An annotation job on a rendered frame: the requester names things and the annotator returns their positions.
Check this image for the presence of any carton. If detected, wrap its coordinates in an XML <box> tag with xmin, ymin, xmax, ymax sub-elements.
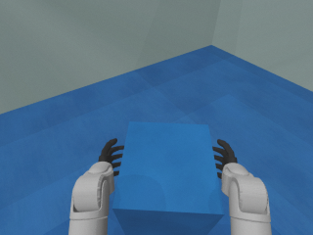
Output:
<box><xmin>112</xmin><ymin>121</ymin><xmax>225</xmax><ymax>235</ymax></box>

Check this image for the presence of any right robot forearm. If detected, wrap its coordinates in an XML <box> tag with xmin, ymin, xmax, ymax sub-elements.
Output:
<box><xmin>221</xmin><ymin>163</ymin><xmax>272</xmax><ymax>235</ymax></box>

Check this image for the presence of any left robot forearm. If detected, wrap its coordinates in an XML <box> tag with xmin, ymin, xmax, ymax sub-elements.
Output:
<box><xmin>68</xmin><ymin>162</ymin><xmax>114</xmax><ymax>235</ymax></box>

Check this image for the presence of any robot left hand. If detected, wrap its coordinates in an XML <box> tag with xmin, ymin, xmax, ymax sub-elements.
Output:
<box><xmin>98</xmin><ymin>138</ymin><xmax>124</xmax><ymax>176</ymax></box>

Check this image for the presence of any robot right hand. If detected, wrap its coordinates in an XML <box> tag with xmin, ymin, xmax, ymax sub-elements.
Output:
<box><xmin>212</xmin><ymin>139</ymin><xmax>238</xmax><ymax>179</ymax></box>

